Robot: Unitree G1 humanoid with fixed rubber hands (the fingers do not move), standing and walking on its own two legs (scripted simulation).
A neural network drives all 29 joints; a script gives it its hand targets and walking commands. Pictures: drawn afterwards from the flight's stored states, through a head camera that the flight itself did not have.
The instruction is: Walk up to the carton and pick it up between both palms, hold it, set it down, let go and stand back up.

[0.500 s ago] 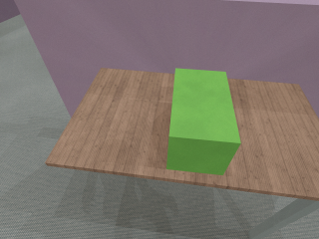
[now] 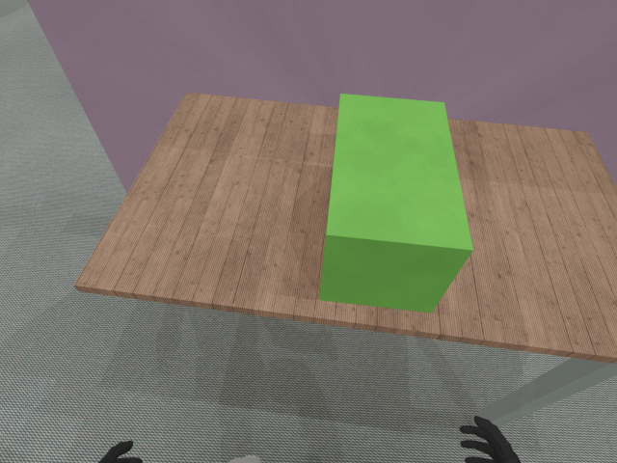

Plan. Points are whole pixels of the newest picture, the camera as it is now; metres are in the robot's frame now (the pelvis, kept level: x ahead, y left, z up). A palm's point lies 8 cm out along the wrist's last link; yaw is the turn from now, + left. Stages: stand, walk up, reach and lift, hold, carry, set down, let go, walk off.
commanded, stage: reach and lift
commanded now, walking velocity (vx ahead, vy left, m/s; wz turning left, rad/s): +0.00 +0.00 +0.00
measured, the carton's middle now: (383, 197) +0.50 -0.09 +0.03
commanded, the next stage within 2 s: none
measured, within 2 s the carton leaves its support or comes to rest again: neither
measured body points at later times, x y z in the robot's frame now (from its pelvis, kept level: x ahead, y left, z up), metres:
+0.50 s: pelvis +0.01 -0.02 +0.03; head +0.03 -0.02 +0.48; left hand +0.17 +0.23 -0.06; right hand +0.18 -0.26 -0.06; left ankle +0.02 +0.13 -0.72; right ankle -0.01 -0.12 -0.72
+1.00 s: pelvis +0.03 +0.00 +0.03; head +0.02 +0.00 +0.48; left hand +0.22 +0.18 -0.01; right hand +0.19 -0.25 -0.02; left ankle +0.02 +0.13 -0.72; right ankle -0.01 -0.12 -0.72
